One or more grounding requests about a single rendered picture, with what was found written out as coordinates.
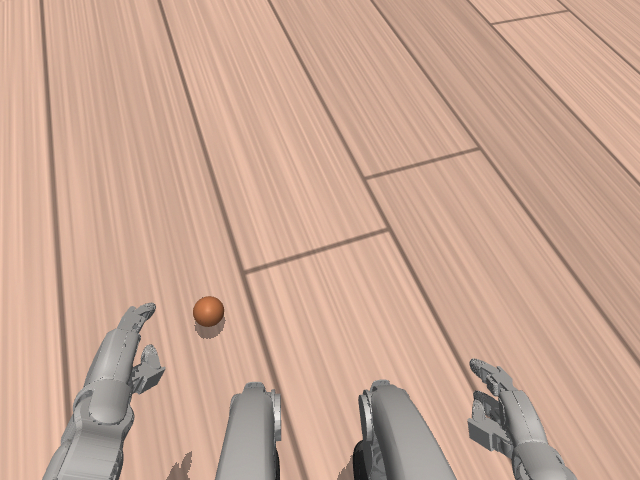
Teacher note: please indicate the left robot hand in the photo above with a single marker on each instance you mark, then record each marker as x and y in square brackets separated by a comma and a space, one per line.
[115, 356]

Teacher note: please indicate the right robot arm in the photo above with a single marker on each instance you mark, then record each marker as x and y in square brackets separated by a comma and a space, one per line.
[539, 461]

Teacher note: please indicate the ball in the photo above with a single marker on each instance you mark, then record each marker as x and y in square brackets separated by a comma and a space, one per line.
[208, 311]

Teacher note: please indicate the left robot arm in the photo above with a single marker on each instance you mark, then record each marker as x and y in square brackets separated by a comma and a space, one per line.
[92, 443]

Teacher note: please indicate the right robot hand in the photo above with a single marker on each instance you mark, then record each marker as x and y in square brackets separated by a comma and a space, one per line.
[513, 419]

